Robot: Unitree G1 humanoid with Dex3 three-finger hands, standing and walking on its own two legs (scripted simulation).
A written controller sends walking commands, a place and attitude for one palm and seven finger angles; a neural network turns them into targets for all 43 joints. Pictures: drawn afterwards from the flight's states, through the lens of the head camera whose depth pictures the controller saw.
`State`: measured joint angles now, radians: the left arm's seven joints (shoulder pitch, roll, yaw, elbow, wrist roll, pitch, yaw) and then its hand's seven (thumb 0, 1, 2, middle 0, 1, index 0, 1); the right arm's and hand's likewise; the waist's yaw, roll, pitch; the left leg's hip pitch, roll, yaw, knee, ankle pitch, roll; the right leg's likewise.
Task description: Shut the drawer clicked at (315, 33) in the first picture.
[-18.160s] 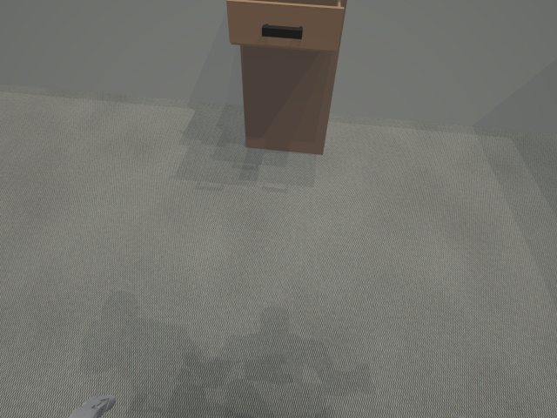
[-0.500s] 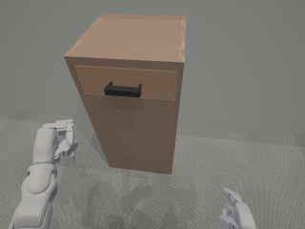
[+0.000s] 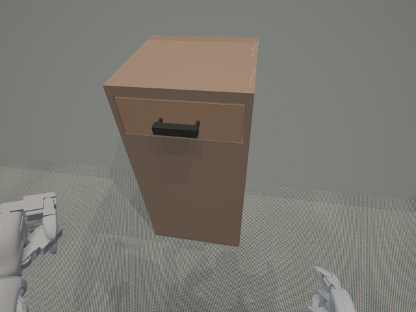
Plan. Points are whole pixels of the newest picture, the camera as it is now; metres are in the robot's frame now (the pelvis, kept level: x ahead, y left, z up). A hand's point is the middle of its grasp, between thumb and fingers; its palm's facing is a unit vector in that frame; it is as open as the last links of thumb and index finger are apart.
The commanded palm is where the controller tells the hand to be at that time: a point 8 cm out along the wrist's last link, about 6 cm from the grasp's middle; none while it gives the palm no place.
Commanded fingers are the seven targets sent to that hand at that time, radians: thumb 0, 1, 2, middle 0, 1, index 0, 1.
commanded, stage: draw the hand back to the body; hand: left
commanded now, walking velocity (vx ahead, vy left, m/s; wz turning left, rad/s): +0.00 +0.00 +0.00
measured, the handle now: (177, 125) +0.63 +0.20 +0.01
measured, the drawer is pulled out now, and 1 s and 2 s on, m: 0.00 0.00 0.00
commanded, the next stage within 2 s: step back with the hand held close in 0.04 s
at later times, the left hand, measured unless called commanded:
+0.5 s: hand (58, 237) +0.17 +0.25 +0.14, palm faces +0.32 -0.81 -0.50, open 3.3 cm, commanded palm +0.11 +0.29 +0.17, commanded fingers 0.00 0.90 0.90 -1.40 -1.60 -1.40 -1.60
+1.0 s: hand (29, 276) +0.11 +0.25 +0.15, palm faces +0.37 -0.82 -0.44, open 3.3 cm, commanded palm +0.04 +0.30 +0.17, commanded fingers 0.00 0.90 0.90 -1.40 -1.60 -1.40 -1.60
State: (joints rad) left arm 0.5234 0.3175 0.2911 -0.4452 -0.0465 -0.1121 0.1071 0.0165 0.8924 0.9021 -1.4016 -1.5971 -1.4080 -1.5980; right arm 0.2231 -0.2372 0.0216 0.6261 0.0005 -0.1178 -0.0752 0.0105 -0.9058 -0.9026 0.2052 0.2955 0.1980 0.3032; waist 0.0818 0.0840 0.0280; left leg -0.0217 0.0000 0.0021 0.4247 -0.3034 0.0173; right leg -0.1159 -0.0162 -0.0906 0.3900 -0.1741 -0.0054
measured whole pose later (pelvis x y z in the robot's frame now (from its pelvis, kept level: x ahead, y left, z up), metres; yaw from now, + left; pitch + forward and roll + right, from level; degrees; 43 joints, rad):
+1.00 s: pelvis -0.08 +0.02 -0.02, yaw +0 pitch +0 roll -1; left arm 0.59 0.37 0.36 -0.58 0.00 -0.25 0.14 0.02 0.89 0.90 -1.40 -1.60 -1.41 -1.60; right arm 0.21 -0.22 -0.01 0.57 -0.01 -0.05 -0.09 0.01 -0.90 -0.90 0.21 0.30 0.20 0.30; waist -0.01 -0.01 0.02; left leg -0.38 -0.02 0.00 0.63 -0.26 0.05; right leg -0.44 -0.02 -0.05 0.56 -0.18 0.02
